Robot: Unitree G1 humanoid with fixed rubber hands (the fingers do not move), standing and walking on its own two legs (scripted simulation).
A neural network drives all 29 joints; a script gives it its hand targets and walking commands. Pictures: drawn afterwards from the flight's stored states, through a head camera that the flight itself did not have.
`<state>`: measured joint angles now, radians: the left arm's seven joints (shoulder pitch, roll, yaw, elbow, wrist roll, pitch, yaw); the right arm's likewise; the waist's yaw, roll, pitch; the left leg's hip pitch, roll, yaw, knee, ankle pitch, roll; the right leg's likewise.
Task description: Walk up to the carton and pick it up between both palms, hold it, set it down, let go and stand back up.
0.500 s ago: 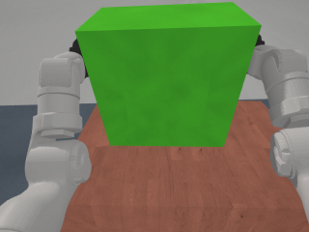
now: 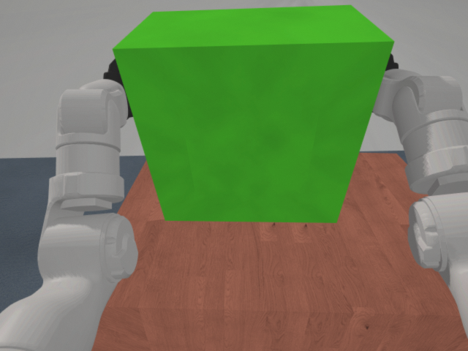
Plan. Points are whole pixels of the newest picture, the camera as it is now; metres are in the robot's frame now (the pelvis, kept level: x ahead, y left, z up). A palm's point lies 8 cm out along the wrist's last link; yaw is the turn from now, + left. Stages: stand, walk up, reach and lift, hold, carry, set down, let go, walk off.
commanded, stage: hold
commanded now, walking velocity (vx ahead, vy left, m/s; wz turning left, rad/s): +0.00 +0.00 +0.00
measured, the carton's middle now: (249, 122) +0.38 -0.01 +0.30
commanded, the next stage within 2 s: none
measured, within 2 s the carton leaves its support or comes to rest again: neither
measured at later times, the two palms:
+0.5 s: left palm (127, 96) +0.37 +0.18 +0.34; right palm (390, 86) +0.36 -0.21 +0.36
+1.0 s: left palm (121, 96) +0.37 +0.18 +0.34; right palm (385, 88) +0.36 -0.20 +0.36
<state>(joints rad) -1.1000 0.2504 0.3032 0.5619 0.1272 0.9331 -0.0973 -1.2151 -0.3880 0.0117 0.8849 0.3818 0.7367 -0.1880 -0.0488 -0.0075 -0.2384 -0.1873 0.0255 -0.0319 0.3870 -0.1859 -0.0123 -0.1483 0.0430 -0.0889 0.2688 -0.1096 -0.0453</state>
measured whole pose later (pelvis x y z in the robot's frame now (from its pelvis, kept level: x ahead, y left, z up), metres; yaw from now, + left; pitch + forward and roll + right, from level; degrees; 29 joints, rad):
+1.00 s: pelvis +0.00 +0.00 +0.00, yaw +0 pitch -1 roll -1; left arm -1.10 0.24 0.30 0.57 0.13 0.93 -0.10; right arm -1.20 -0.39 -0.01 0.87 0.37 0.74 -0.19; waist -0.06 0.00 -0.25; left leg -0.18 0.02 -0.04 0.38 -0.19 -0.01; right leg -0.14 0.04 -0.09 0.27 -0.12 -0.05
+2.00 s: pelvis +0.00 +0.00 +0.00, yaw +0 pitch -1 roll -1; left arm -1.11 0.25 0.30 0.59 0.12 0.91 -0.09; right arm -1.22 -0.40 0.00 0.88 0.38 0.74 -0.18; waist -0.06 0.01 -0.25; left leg -0.19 0.03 -0.04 0.39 -0.19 -0.01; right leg -0.14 0.05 -0.09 0.27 -0.11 -0.05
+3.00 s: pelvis +0.01 +0.01 +0.00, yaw -1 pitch -10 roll -1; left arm -1.09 0.25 0.42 0.59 0.28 0.82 -0.20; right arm -1.21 -0.27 -0.15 0.92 0.22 0.56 -0.17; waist -0.09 -0.08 -0.10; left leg 0.04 0.01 -0.01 0.31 -0.19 0.00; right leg 0.06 0.03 -0.06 0.24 -0.13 -0.03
